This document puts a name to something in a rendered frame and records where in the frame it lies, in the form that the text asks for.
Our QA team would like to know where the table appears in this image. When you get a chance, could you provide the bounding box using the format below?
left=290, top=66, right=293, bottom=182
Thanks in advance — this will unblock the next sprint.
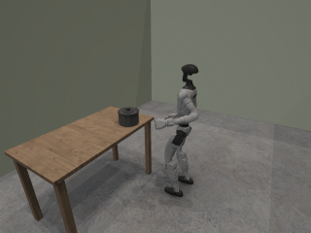
left=4, top=106, right=155, bottom=233

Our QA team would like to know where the robot left forearm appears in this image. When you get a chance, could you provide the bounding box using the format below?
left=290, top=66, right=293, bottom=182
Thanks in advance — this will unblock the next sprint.
left=165, top=113, right=197, bottom=127

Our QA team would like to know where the left robot upper arm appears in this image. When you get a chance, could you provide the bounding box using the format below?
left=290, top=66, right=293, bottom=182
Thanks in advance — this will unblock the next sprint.
left=178, top=89, right=199, bottom=118

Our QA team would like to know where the humanoid robot torso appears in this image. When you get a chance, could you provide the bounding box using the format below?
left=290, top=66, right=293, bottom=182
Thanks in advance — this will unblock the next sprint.
left=176, top=86, right=197, bottom=139

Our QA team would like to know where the left robot hand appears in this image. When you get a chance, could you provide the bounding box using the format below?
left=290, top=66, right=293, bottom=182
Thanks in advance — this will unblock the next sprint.
left=154, top=118, right=167, bottom=130

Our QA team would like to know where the lid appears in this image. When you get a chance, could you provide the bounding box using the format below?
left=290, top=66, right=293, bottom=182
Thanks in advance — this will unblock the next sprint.
left=118, top=107, right=139, bottom=117

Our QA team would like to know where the pot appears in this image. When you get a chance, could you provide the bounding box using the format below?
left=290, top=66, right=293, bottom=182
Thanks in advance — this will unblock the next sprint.
left=118, top=114, right=139, bottom=127

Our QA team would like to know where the right robot hand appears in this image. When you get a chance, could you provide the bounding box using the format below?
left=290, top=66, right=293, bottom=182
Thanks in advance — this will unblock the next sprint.
left=164, top=114, right=176, bottom=120

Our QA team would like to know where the left robot thigh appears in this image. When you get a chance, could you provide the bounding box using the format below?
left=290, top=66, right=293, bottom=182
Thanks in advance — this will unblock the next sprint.
left=164, top=131, right=184, bottom=169

